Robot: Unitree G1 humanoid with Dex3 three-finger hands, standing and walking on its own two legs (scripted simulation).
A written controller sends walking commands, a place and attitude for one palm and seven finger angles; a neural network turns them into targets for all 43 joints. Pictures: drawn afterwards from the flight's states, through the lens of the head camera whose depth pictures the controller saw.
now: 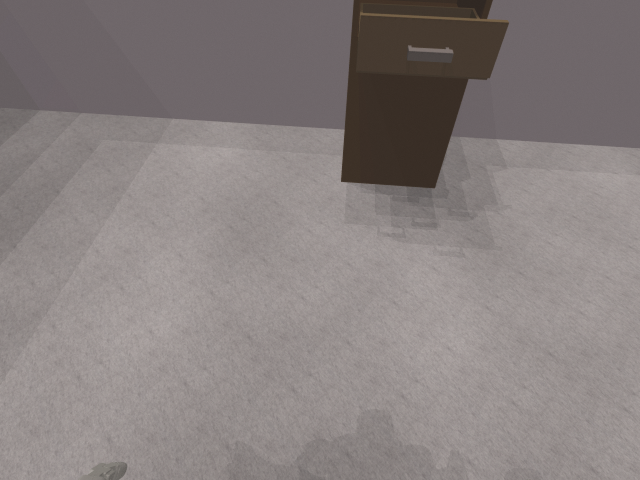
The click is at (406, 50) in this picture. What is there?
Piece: drawer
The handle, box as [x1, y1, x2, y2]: [407, 45, 453, 62]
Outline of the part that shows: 408,45 407,60 443,62 451,61 453,53 452,50 448,47 445,47 444,49 415,48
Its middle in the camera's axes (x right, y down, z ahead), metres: +0.32 -0.55 +1.13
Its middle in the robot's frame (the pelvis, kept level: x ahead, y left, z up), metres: +1.23 -0.25 +0.01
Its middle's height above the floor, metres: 0.78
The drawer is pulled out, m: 0.29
